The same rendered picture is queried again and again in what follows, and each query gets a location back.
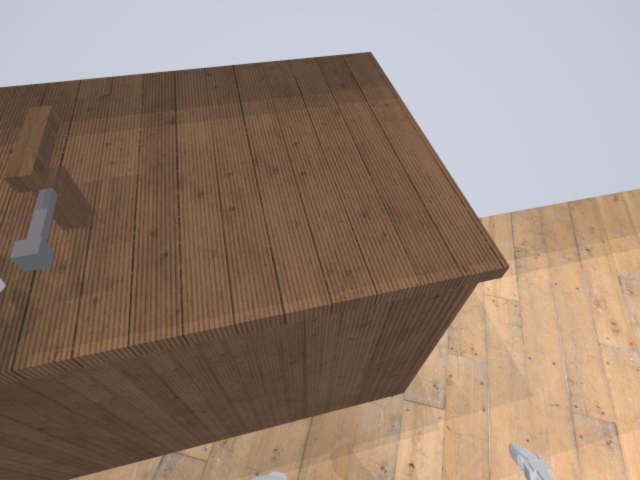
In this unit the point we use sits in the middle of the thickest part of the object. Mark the counter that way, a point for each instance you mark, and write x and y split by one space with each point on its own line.
235 248

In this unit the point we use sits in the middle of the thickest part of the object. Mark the right robot hand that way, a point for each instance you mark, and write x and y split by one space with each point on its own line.
534 466

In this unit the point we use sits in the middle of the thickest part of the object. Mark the tap lever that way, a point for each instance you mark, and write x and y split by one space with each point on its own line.
35 253

